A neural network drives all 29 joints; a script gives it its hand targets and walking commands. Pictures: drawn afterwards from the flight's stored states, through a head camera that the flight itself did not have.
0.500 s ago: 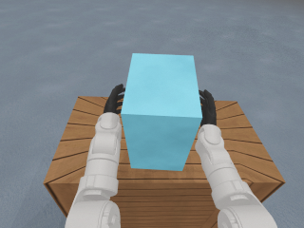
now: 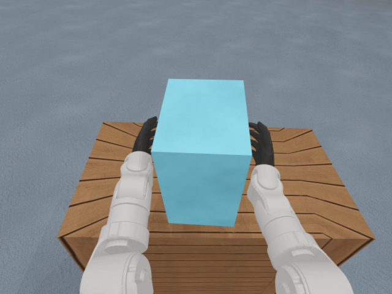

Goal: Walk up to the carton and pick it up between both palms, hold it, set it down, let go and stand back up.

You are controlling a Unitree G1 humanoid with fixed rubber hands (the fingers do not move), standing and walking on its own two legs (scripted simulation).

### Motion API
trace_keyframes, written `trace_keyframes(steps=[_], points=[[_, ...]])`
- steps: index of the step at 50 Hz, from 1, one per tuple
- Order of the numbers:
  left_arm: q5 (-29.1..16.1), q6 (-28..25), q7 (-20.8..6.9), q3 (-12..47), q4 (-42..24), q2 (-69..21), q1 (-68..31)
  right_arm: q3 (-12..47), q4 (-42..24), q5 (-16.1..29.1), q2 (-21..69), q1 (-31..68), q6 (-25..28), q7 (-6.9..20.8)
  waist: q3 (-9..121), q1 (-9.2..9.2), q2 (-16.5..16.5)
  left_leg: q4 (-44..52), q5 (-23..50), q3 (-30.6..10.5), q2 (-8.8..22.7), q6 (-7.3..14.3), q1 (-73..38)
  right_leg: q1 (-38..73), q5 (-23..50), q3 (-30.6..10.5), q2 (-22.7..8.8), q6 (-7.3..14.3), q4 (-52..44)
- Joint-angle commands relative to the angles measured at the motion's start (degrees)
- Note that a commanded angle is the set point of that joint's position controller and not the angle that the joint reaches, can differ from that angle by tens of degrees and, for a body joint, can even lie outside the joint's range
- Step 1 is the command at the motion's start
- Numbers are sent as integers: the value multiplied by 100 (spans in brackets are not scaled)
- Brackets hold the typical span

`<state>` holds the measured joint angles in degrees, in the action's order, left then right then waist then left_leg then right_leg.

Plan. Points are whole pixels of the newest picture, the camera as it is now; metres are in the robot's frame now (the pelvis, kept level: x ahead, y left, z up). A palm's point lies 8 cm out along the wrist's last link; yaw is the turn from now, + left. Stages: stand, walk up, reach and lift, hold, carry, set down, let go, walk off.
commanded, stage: set down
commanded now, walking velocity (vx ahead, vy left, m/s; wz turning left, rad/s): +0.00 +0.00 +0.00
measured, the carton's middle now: (203, 157) +0.41 -0.01 +0.08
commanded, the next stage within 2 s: none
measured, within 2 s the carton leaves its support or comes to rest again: rests again in 1.56 s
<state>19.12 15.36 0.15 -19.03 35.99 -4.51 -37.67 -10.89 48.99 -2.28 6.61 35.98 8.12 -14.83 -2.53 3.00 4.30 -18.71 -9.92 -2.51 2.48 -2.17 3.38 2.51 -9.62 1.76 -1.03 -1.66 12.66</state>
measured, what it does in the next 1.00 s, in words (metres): stands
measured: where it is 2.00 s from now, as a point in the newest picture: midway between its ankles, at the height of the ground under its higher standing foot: outside the picture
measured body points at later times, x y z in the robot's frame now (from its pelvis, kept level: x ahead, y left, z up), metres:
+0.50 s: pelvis +0.00 +0.00 +0.00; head +0.00 +0.03 +0.45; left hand +0.41 +0.11 +0.09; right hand +0.38 -0.14 +0.09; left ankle +0.01 +0.14 -0.75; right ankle -0.02 -0.14 -0.75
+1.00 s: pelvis +0.01 +0.00 +0.00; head +0.06 +0.03 +0.45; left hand +0.43 +0.11 +0.04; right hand +0.40 -0.14 +0.05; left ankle +0.01 +0.14 -0.75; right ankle -0.02 -0.14 -0.75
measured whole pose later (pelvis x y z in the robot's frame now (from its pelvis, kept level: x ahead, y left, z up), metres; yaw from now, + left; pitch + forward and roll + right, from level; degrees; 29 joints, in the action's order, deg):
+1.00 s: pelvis +0.01 +0.00 +0.00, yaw -1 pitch +8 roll -1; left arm 20.2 -5.9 1.9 -22.4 57.8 -2.4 -42.8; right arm -28.8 58.1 -19.3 10.4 38.1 20.6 -13.2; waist 3.0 1.7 2.8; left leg -18.5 -8.9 -0.8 3.3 -2.3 17.3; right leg -11.9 -8.3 1.7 -0.7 -1.4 12.6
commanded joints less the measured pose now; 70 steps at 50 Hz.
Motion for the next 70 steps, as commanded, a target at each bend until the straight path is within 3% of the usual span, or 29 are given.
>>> trace_keyframes(steps=[1, 8, 10, 11, 12, 14, 18, 22, 23, 25, 28, 31, 32, 33, 34, 35, 36, 37, 39, 40, 47, 48, 51, 56, 59, 60, 61, 65, 70], points=[[-633, -907, -794, 2735, -1103, -3769, -4848, 1806, -1110, -411, 3241, 4417, 562, 903, 3335, 358, -862, -187, 2604, 578, -360, -196, -1157, 293, 2860, 536, 346, -224, 251], [-566, -1073, -646, 2563, -603, -3771, -4814, 1541, -1087, -527, 3236, 4715, 615, 1011, 3553, 114, -1064, -148, 2345, 609, -308, -210, -966, 52, 2143, 501, 372, -110, 154], [-510, -1142, -637, 2516, -408, -3754, -4874, 1420, -820, -644, 3212, 4669, 599, 1057, 3471, 156, -913, -55, 2104, 614, -304, -180, -810, 96, 2059, 489, 372, -113, 180], [-404, -1138, -634, 2303, -283, -3751, -4736, 1474, -999, -683, 3212, 4807, 600, 1078, 3561, -44, -950, -37, 2212, 659, -280, -165, -839, 174, 2079, 501, 379, -98, 195], [-345, -1149, -664, 2137, -23, -3610, -4693, 1363, -839, -780, 3192, 4624, 563, 1078, 3268, 24, -781, -3, 1933, 674, -322, -90, -655, 147, 1965, 448, 335, -117, 136], [-72, -1114, -756, 1733, 394, -3441, -4328, 1160, -724, -946, 3101, 4610, 537, 1108, 2998, -108, -654, 156, 1724, 746, -331, -10, -418, 427, 2173, 422, 287, -168, 235], [-4, -1253, -826, 1474, 552, -3346, -4453, 905, -577, -1183, 3151, 4619, 638, 1179, 3099, -154, -378, 210, 1628, 830, -299, 4, -322, 582, 2281, 428, 280, -189, 269], [104, -1451, -868, 1250, 681, -3285, -4566, 673, -377, -1454, 3267, 4518, 737, 1237, 3068, -196, -372, 282, 1519, 903, -322, 43, -137, 731, 2326, 419, 248, -223, 289], [24, -1510, -857, 1363, 658, -3372, -4617, 657, -409, -1476, 3297, 4543, 816, 1235, 3169, -87, -384, 212, 1655, 902, -329, -9, -245, 589, 2408, 440, 278, -216, 280], [145, -1618, -857, 1225, 801, -3236, -4564, 678, -384, -1513, 3363, 4508, 887, 1253, 3209, -177, -355, 235, 1703, 910, -325, 0, -178, 585, 2584, 409, 235, -242, 302], [145, -1734, -847, 1258, 833, -3258, -4605, 434, -213, -1791, 3355, 4418, 953, 1263, 3278, -113, -432, 205, 1723, 916, -284, -46, -156, 647, 2530, 452, 220, -206, 332], [10, -1985, -712, 1583, 605, -3431, -4800, 450, -214, -1797, 3381, 4465, 1162, 1295, 3797, -63, -774, 52, 2194, 888, -250, -198, -452, 257, 2599, 509, 283, -139, 304], [70, -2024, -685, 1516, 767, -3401, -4676, 533, -155, -1777, 3412, 4494, 1223, 1282, 3789, -189, -738, -37, 2441, 905, -274, -211, -479, 268, 2777, 491, 288, -121, 334], [56, -2115, -650, 1595, 600, -3397, -4905, 373, 131, -1866, 3444, 4237, 1233, 1278, 4018, -13, -915, -105, 2579, 868, -256, -262, -517, 217, 2794, 484, 291, -122, 344], [103, -2149, -624, 1594, 698, -3388, -4720, 326, 191, -1934, 3407, 4283, 1282, 1261, 3918, -37, -826, -129, 2796, 872, -215, -289, -613, 26, 2723, 552, 351, -92, 321], [17, -2196, -606, 1704, 653, -3455, -4802, 251, 297, -1944, 3455, 4196, 1282, 1268, 4005, 37, -997, -190, 2954, 830, -180, -322, -729, -90, 2599, 559, 370, -65, 319], [27, -2252, -595, 1724, 708, -3416, -4804, 348, 195, -1889, 3453, 4320, 1360, 1263, 4075, -101, -974, -216, 2965, 861, -200, -319, -726, -96, 2533, 528, 365, -54, 294], [-1, -2322, -573, 1699, 798, -3357, -4816, 226, 373, -1990, 3490, 4256, 1358, 1275, 4011, 20, -867, -177, 2828, 855, -198, -318, -640, -150, 2499, 537, 370, -60, 250], [12, -2476, -533, 1692, 825, -3347, -4914, 253, 330, -2013, 3591, 4322, 1444, 1251, 4244, -107, -898, -174, 2826, 874, -227, -280, -421, -58, 2749, 496, 322, -79, 346], [27, -2482, -558, 1619, 886, -3233, -4902, 133, 616, -2053, 3572, 4071, 1384, 1243, 4051, 11, -887, -175, 2690, 868, -245, -291, -325, -61, 2731, 492, 320, -66, 348], [146, -2766, -625, 1423, 1425, -3346, -4474, 241, 654, -2224, 3740, 4156, 1608, 1157, 4259, -88, -751, -174, 2868, 906, -277, -243, 243, 558, 3892, 375, 245, -149, 666], [232, -2795, -632, 1304, 1559, -3298, -4387, 262, 660, -2272, 3714, 4145, 1647, 1162, 4248, -229, -841, -160, 2804, 951, -273, -220, 359, 679, 3953, 369, 249, -163, 709], [258, -2829, -687, 1228, 1730, -3274, -4387, 143, 737, -2371, 3727, 4037, 1701, 1102, 4084, -46, -630, -141, 2761, 932, -296, -212, 469, 670, 4149, 374, 212, -206, 709], [276, -3046, -672, 1125, 1880, -3281, -4369, 179, 727, -2430, 3848, 4209, 1898, 1069, 4382, -193, -585, -208, 2865, 931, -271, -149, 613, 582, 4380, 345, 181, -214, 815], [165, -3237, -583, 1193, 1897, -3132, -4559, 70, 884, -2461, 3879, 4056, 1946, 1075, 4626, -183, -610, -228, 2732, 939, -256, -141, 780, 516, 4264, 335, 180, -223, 824], [140, -3308, -565, 1290, 1868, -3204, -4608, 20, 882, -2518, 3912, 4109, 2018, 1079, 4753, -59, -653, -294, 2976, 902, -248, -188, 703, 389, 4273, 399, 231, -204, 843], [145, -3361, -544, 1253, 1907, -3156, -4554, 34, 965, -2563, 3910, 4085, 2019, 1100, 4819, -221, -729, -333, 3069, 914, -221, -197, 543, 233, 4093, 393, 238, -155, 794], [116, -3577, -452, 1310, 2010, -3200, -4762, -189, 1073, -2678, 3821, 4178, 2159, 1094, 5179, -64, -854, -530, 3471, 838, -149, -288, 369, -368, 3801, 497, 321, -75, 751], [92, -3717, -337, 1264, 2229, -3016, -4897, -429, 1434, -2664, 3769, 4202, 2119, 1166, 5116, -118, -998, -685, 3524, 865, -131, -325, 295, -713, 3404, 528, 355, 18, 749]])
